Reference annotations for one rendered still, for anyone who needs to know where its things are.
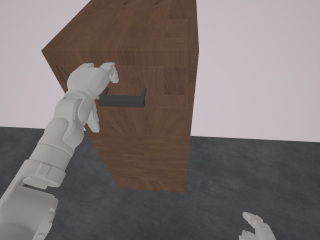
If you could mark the drawer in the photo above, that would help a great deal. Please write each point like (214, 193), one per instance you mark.
(166, 86)

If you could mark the cabinet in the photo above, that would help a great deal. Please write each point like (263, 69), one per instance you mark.
(142, 148)

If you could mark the left robot hand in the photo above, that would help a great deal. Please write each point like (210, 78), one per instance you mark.
(93, 80)

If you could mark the right robot hand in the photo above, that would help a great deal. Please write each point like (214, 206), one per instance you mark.
(262, 230)

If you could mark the handle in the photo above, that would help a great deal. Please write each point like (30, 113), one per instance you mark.
(130, 101)

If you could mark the robot left upper arm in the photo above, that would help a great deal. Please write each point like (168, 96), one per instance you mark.
(27, 215)

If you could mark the robot left forearm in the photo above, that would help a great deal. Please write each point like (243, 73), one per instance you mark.
(49, 160)

